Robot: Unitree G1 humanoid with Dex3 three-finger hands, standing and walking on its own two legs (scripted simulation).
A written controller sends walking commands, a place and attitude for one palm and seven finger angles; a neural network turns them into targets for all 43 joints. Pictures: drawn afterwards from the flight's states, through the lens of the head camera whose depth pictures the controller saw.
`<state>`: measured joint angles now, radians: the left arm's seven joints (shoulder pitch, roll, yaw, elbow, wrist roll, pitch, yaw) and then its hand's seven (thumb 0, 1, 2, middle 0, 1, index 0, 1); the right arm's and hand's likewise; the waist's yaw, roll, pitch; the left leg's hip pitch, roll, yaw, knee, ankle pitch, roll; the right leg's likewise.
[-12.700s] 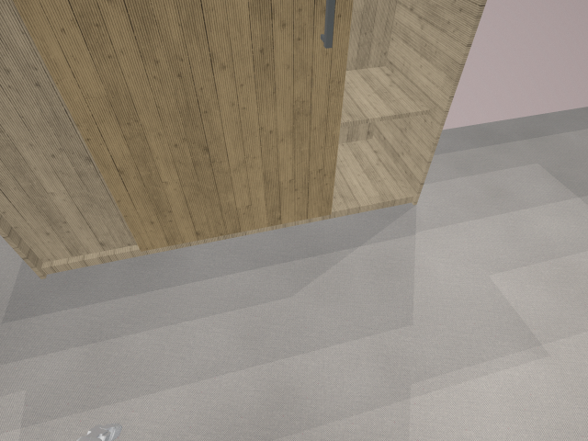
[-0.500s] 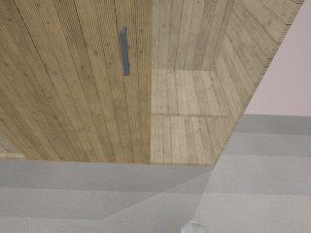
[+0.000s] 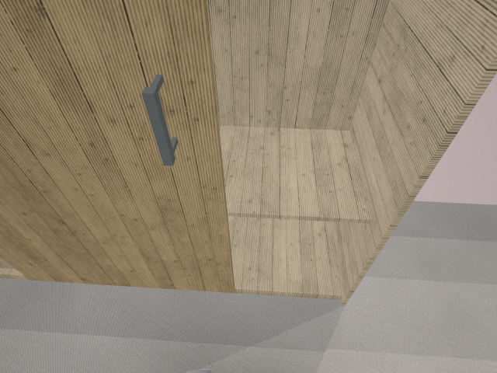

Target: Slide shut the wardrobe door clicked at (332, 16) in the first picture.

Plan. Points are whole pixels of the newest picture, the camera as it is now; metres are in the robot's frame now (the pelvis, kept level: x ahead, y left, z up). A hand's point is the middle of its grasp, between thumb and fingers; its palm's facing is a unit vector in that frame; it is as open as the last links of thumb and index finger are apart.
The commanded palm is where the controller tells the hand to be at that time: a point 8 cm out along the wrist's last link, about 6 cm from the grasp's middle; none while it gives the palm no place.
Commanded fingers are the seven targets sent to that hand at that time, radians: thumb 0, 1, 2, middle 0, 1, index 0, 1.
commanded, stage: come to a stop and stand still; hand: left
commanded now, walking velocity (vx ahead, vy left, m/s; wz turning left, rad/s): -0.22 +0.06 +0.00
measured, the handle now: (163, 122) +0.50 +0.20 +0.14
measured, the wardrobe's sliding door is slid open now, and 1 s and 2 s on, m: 0.44 0.44 0.44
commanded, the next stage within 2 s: none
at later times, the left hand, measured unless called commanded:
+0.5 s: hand out of the picture +0.02 +0.18 -0.17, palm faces +0.03 -0.95 -0.30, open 7.4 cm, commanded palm none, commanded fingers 0.00 0.90 0.90 -0.20 -0.30 -0.20 -0.30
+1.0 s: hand out of the picture -0.02 +0.14 -0.17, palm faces +0.05 -0.98 -0.19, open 7.3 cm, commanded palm none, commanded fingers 0.00 0.90 0.90 -0.20 -0.30 -0.20 -0.30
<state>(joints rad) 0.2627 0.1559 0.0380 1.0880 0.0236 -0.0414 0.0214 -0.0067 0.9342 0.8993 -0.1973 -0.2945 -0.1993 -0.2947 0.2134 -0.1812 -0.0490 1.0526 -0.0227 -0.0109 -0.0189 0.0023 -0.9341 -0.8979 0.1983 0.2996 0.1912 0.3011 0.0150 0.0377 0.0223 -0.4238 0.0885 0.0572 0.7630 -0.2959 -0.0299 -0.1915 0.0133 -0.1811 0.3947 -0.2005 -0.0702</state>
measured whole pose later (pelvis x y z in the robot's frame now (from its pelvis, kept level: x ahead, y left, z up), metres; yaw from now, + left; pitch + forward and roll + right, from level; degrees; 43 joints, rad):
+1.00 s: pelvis -0.02 -0.03 +0.00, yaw -1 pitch -2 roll +0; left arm 0.28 0.13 0.02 1.14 0.00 0.01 0.03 0.01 0.92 0.90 -0.20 -0.29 -0.20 -0.29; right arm 0.37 -0.11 0.00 1.17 -0.02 0.02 -0.04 0.00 -0.91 -0.90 0.20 0.30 0.19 0.30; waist 0.00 0.02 0.03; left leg -0.13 0.06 -0.01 0.41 -0.25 -0.05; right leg -0.16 0.06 -0.13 0.35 -0.17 -0.09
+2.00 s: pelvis +0.02 +0.02 +0.00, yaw -1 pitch -1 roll +0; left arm 0.30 0.11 0.00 1.16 0.01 -0.02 0.04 0.01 0.91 0.90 -0.20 -0.29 -0.20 -0.29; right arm 0.34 -0.12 0.01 1.15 -0.01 -0.03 -0.06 0.00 -0.91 -0.90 0.20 0.30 0.19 0.30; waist 0.01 0.01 0.02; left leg -0.06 -0.02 0.03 0.37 -0.28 0.02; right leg -0.14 -0.01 -0.09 0.40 -0.24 -0.02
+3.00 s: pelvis +0.01 +0.02 +0.00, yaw -2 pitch -1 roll +0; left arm 0.32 0.11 -0.02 1.13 0.01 -0.02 0.04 0.01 0.91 0.90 -0.20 -0.29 -0.20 -0.29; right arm 0.32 -0.13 0.03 1.15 -0.01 -0.02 -0.03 0.00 -0.91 -0.90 0.20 0.30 0.19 0.30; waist 0.01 0.01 0.03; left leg -0.12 -0.01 0.05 0.44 -0.31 0.02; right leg -0.20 -0.01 -0.07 0.48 -0.26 -0.02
